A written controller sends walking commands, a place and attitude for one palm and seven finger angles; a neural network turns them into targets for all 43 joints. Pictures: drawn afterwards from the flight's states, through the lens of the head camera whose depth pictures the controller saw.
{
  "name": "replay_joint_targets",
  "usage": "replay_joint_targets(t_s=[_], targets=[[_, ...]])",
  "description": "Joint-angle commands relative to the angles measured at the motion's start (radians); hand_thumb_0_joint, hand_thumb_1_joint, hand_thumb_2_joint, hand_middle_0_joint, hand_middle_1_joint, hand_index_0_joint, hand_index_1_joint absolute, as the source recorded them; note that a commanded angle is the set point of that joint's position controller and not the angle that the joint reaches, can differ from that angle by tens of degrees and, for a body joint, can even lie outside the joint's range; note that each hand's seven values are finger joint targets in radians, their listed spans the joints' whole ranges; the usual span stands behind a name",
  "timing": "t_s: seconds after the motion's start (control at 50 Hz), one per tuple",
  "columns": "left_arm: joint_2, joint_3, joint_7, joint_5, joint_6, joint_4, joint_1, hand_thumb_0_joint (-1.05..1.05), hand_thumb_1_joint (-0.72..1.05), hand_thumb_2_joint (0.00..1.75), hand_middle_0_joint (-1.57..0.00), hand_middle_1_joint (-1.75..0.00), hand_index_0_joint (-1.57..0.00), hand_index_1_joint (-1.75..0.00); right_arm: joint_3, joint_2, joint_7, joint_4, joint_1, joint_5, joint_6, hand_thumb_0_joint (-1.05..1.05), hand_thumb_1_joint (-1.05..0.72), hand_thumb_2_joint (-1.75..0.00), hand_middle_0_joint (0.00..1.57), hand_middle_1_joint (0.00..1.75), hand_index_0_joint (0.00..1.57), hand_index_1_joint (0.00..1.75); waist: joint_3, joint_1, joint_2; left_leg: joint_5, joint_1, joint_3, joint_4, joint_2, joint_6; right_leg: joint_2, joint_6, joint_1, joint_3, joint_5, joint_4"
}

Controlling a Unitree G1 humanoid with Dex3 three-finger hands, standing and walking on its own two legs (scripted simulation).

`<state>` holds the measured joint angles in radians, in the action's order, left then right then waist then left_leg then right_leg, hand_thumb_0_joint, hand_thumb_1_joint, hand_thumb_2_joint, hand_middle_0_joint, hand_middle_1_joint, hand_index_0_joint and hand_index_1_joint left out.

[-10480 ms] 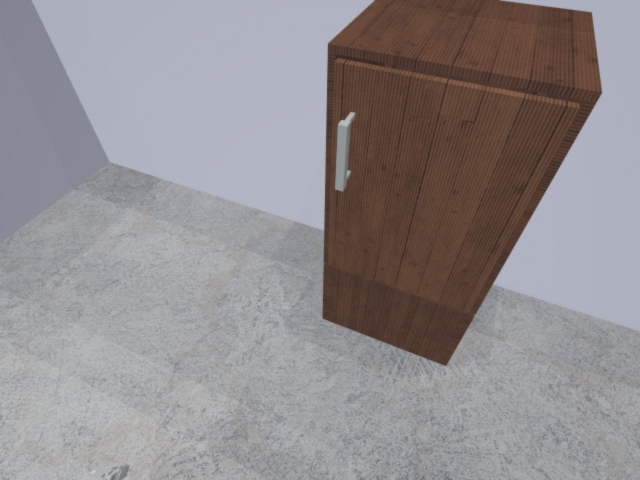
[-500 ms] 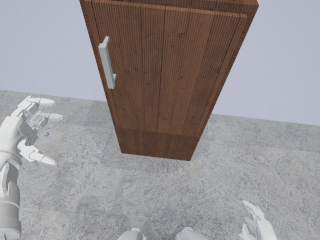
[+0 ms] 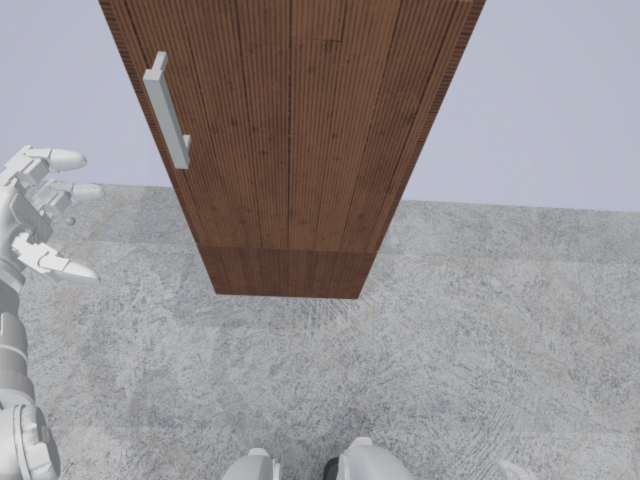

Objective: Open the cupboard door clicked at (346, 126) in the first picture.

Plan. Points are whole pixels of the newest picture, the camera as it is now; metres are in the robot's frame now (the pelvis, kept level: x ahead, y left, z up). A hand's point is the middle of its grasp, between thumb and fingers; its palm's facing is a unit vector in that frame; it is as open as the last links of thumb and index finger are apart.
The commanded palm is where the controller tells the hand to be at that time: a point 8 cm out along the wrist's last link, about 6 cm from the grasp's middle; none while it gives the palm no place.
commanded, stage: move the hooked fingers beside the handle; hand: left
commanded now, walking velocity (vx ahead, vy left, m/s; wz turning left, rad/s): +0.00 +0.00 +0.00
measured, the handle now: (172, 115) +0.58 +0.21 +0.06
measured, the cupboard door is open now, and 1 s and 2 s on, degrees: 0 0 0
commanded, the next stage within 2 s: slide the fingers in behind the handle in 1.66 s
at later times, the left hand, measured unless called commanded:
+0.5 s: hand (94, 173) +0.46 +0.28 +0.07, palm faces -0.02 -1.00 -0.01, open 14.0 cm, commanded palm +0.45 +0.32 +0.06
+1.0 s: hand (117, 129) +0.55 +0.28 +0.06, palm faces -0.01 -1.00 -0.02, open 14.0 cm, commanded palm +0.52 +0.32 +0.06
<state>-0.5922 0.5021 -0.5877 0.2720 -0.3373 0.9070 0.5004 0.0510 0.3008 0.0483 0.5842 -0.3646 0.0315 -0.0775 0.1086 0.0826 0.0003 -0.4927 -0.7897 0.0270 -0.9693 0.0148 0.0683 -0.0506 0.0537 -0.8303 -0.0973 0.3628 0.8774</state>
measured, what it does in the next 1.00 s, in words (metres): stands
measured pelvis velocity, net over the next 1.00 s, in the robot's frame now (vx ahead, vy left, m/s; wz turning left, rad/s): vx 0.00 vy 0.01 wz -0.04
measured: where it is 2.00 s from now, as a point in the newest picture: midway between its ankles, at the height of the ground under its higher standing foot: outside the picture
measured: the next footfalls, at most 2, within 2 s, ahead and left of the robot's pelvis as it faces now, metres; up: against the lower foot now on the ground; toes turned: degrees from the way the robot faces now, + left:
none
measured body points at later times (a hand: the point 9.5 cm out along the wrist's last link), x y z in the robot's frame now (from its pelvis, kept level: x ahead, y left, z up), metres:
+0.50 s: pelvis +0.00 +0.02 -0.01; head +0.12 +0.05 +0.43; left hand +0.46 +0.33 +0.08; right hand +0.03 -0.26 -0.11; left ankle -0.02 +0.07 -0.68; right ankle +0.03 -0.09 -0.68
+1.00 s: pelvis +0.00 +0.01 -0.02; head +0.18 +0.05 +0.39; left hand +0.54 +0.33 +0.07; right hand -0.04 -0.25 -0.10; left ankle -0.02 +0.07 -0.68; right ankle +0.03 -0.09 -0.68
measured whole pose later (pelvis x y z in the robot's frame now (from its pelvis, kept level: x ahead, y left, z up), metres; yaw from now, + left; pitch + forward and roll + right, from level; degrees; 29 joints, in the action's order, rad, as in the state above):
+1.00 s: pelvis +0.00 +0.01 -0.02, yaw -2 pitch +27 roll -6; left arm -0.86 0.53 -0.49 0.08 -0.33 1.28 1.02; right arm 0.09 0.30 0.03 0.58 -0.44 -0.01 0.11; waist 0.09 0.25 0.02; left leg -0.53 -1.02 0.02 -1.07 -0.01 0.08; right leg -0.07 0.04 -1.03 -0.11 0.36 0.92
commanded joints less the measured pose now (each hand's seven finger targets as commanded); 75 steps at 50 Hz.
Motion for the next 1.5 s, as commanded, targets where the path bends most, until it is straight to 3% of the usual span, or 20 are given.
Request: replay_joint_targets(t_s=[0.0, 0.16, 0.24, 0.32, 0.38, 0.46, 0.52, 0.58, 0.74, 0.84, 0.92, 1.08, 1.12, 1.18, 1.24, 1.28, 1.34, 1.38, 1.42, 1.48], targets=[[-0.333, 0.061, 0.004, 0.022, -0.076, -0.161, 0.358, 0.00, -0.50, 0.30, -0.30, -1.20, -0.30, -1.20, -0.073, 0.176, 0.010, -0.088, -0.086, 0.003, -0.009, 0.00, -0.90, -0.90, 0.20, 0.30, 0.20, 0.30, 0.393, -0.002, 0.126, 0.504, 0.188, -0.089, 0.124, -0.034, -0.056, 0.008, -0.016, 0.257, 0.087, -0.272, -0.052], [-0.282, 0.000, 0.047, -0.019, -0.084, -0.125, 0.454, 0.00, -0.50, 0.30, -0.30, -1.20, -0.30, -1.20, -0.077, 0.176, -0.003, -0.080, -0.112, -0.005, 0.041, 0.00, -0.90, -0.90, 0.20, 0.30, 0.20, 0.30, 0.415, 0.008, 0.184, 0.634, 0.314, -0.126, 0.124, -0.053, -0.096, 0.006, -0.019, 0.148, 0.061, -0.242, -0.048], [-0.320, 0.027, 0.078, -0.036, -0.083, -0.034, 0.516, 0.00, -0.50, 0.30, -0.30, -1.20, -0.30, -1.20, -0.072, 0.181, -0.003, -0.068, -0.124, -0.008, 0.070, 0.00, -0.90, -0.90, 0.20, 0.30, 0.20, 0.30, 0.378, 0.026, 0.105, 0.557, 0.231, -0.118, 0.120, -0.049, -0.083, 0.005, -0.023, 0.165, 0.063, -0.238, -0.045], [-0.339, 0.012, 0.089, -0.072, -0.108, -0.029, 0.593, 0.00, -0.50, 0.30, -0.30, -1.20, -0.30, -1.20, -0.070, 0.182, -0.004, -0.063, -0.138, -0.014, 0.092, 0.00, -0.90, -0.90, 0.20, 0.30, 0.20, 0.30, 0.407, 0.033, 0.185, 0.593, 0.283, -0.128, 0.115, -0.054, -0.095, 0.002, -0.018, 0.126, 0.063, -0.223, -0.039], [-0.312, -0.013, 0.089, -0.070, -0.118, 0.011, 0.643, 0.00, -0.50, 0.30, -0.30, -1.20, -0.30, -1.20, -0.066, 0.182, -0.006, -0.050, -0.143, -0.017, 0.105, 0.00, -0.90, -0.90, 0.20, 0.30, 0.20, 0.30, 0.398, 0.054, 0.181, 0.562, 0.286, -0.138, 0.106, -0.057, -0.096, 0.001, -0.020, 0.092, 0.059, -0.197, -0.040], [-0.360, -0.008, 0.096, -0.091, -0.107, 0.081, 0.728, 0.00, -0.50, 0.30, -0.30, -1.20, -0.30, -1.20, -0.058, 0.195, 0.002, -0.036, -0.157, -0.019, 0.117, 0.00, -0.90, -0.90, 0.20, 0.30, 0.20, 0.30, 0.379, 0.077, 0.173, 0.474, 0.221, -0.141, 0.101, -0.052, -0.083, 0.002, -0.018, 0.078, 0.061, -0.168, -0.036], [-0.408, 0.014, 0.105, -0.106, -0.111, 0.079, 0.765, 0.00, -0.50, 0.30, -0.30, -1.20, -0.30, -1.20, -0.058, 0.202, 0.002, -0.029, -0.181, -0.027, 0.125, 0.00, -0.90, -0.90, 0.20, 0.30, 0.20, 0.30, 0.444, 0.081, 0.198, 0.551, 0.259, -0.151, 0.086, -0.054, -0.091, -0.001, -0.018, 0.075, 0.059, -0.195, -0.024], [-0.384, -0.016, 0.106, -0.110, -0.098, 0.130, 0.810, 0.00, -0.50, 0.30, -0.30, -1.20, -0.30, -1.20, -0.051, 0.202, 0.000, -0.023, -0.188, -0.028, 0.136, 0.00, -0.90, -0.90, 0.20, 0.30, 0.20, 0.30, 0.409, 0.111, 0.185, 0.499, 0.214, -0.146, 0.072, -0.054, -0.080, -0.001, -0.023, 0.047, 0.059, -0.182, -0.026], [-0.561, 0.059, 0.117, -0.157, -0.078, 0.163, 0.903, 0.00, -0.50, 0.30, -0.30, -1.20, -0.30, -1.20, -0.039, 0.217, 0.000, -0.032, -0.235, -0.041, 0.158, 0.00, -0.90, -0.90, 0.20, 0.30, 0.20, 0.30, 0.490, 0.125, 0.226, 0.536, 0.147, -0.137, 0.028, -0.051, -0.067, -0.007, -0.021, 0.099, 0.069, -0.255, 0.001], [-0.557, 0.032, 0.110, -0.174, -0.058, 0.195, 0.952, 0.00, -0.50, 0.30, -0.30, -1.20, -0.30, -1.20, -0.032, 0.220, -0.003, -0.025, -0.262, -0.042, 0.176, 0.00, -0.90, -0.90, 0.20, 0.30, 0.20, 0.30, 0.499, 0.157, 0.266, 0.579, 0.181, -0.149, 0.009, -0.062, -0.068, -0.012, -0.025, 0.033, 0.060, -0.254, 0.006], [-0.584, 0.066, 0.096, -0.175, -0.040, 0.182, 0.842, 0.00, -0.50, 0.30, -0.30, -1.20, -0.30, -1.20, -0.038, 0.223, -0.010, -0.036, -0.284, -0.047, 0.184, 0.00, -0.90, -0.90, 0.20, 0.30, 0.20, 0.30, 0.546, 0.124, 0.270, 0.686, 0.211, -0.149, 0.009, -0.068, -0.072, -0.016, -0.023, 0.074, 0.058, -0.317, 0.010], [-0.618, 0.135, 0.092, -0.148, -0.054, 0.070, 0.792, 0.00, -0.50, 0.30, -0.30, -1.20, -0.30, -1.20, -0.057, 0.215, -0.025, -0.046, -0.284, -0.050, 0.190, 0.00, -0.90, -0.90, 0.20, 0.30, 0.20, 0.30, 0.581, 0.103, 0.269, 0.723, 0.219, -0.129, 0.013, -0.067, -0.057, -0.025, -0.024, 0.154, 0.067, -0.390, -0.005], [-0.604, 0.124, 0.087, -0.149, -0.058, 0.063, 0.781, 0.00, -0.50, 0.30, -0.30, -1.20, -0.30, -1.20, -0.058, 0.215, -0.029, -0.041, -0.283, -0.049, 0.190, 0.00, -0.90, -0.90, 0.20, 0.30, 0.20, 0.30, 0.559, 0.103, 0.302, 0.771, 0.262, -0.134, 0.016, -0.074, -0.068, -0.029, -0.021, 0.114, 0.061, -0.381, -0.008], [-0.533, 0.075, 0.077, -0.135, -0.050, 0.108, 0.773, 0.00, -0.50, 0.30, -0.30, -1.20, -0.30, -1.20, -0.054, 0.211, -0.028, -0.031, -0.275, -0.044, 0.197, 0.00, -0.90, -0.90, 0.20, 0.30, 0.20, 0.30, 0.471, 0.126, 0.249, 0.725, 0.242, -0.135, 0.022, -0.073, -0.061, -0.030, -0.027, 0.081, 0.054, -0.344, -0.024], [-0.493, 0.038, 0.065, -0.132, -0.057, 0.080, 0.811, 0.00, -0.50, 0.30, -0.30, -1.20, -0.30, -1.20, -0.054, 0.205, -0.024, -0.024, -0.272, -0.043, 0.202, 0.00, -0.90, -0.90, 0.20, 0.30, 0.20, 0.30, 0.493, 0.128, 0.317, 0.796, 0.322, -0.149, 0.019, -0.078, -0.080, -0.029, -0.025, 0.029, 0.048, -0.334, -0.022], [-0.490, 0.049, 0.069, -0.124, -0.058, 0.089, 0.791, 0.00, -0.50, 0.30, -0.30, -1.20, -0.30, -1.20, -0.059, 0.209, -0.024, -0.019, -0.272, -0.045, 0.201, 0.00, -0.90, -0.90, 0.20, 0.30, 0.20, 0.30, 0.492, 0.128, 0.274, 0.797, 0.317, -0.153, 0.016, -0.078, -0.080, -0.030, -0.025, 0.031, 0.046, -0.329, -0.023], [-0.440, 0.016, 0.071, -0.118, -0.060, 0.068, 0.784, 0.00, -0.50, 0.30, -0.30, -1.20, -0.30, -1.20, -0.058, 0.201, -0.027, -0.021, -0.266, -0.043, 0.205, 0.00, -0.90, -0.90, 0.20, 0.30, 0.20, 0.30, 0.510, 0.121, 0.313, 0.880, 0.383, -0.167, 0.018, -0.084, -0.099, -0.030, -0.022, -0.002, 0.037, -0.333, -0.018], [-0.428, 0.014, 0.079, -0.116, -0.050, 0.105, 0.767, 0.00, -0.50, 0.30, -0.30, -1.20, -0.30, -1.20, -0.060, 0.202, -0.026, -0.021, -0.258, -0.043, 0.207, 0.00, -0.90, -0.90, 0.20, 0.30, 0.20, 0.30, 0.470, 0.129, 0.242, 0.829, 0.334, -0.160, 0.017, -0.082, -0.090, -0.030, -0.026, 0.008, 0.038, -0.325, -0.023], [-0.441, 0.014, 0.086, -0.125, -0.058, 0.068, 0.797, 0.00, -0.50, 0.30, -0.30, -1.20, -0.30, -1.20, -0.057, 0.201, -0.024, -0.027, -0.256, -0.042, 0.208, 0.00, -0.90, -0.90, 0.20, 0.30, 0.20, 0.30, 0.495, 0.116, 0.303, 0.857, 0.368, -0.163, 0.021, -0.082, -0.100, -0.028, -0.021, 0.004, 0.040, -0.326, -0.017], [-0.398, -0.012, 0.109, -0.126, -0.063, 0.073, 0.824, 0.00, -0.50, 0.30, -0.30, -1.20, -0.30, -1.20, -0.059, 0.198, -0.025, -0.022, -0.250, -0.044, 0.210, 0.00, -0.90, -0.90, 0.20, 0.30, 0.20, 0.30, 0.466, 0.132, 0.269, 0.831, 0.373, -0.180, 0.024, -0.086, -0.106, -0.027, -0.024, -0.035, 0.031, -0.286, -0.019]])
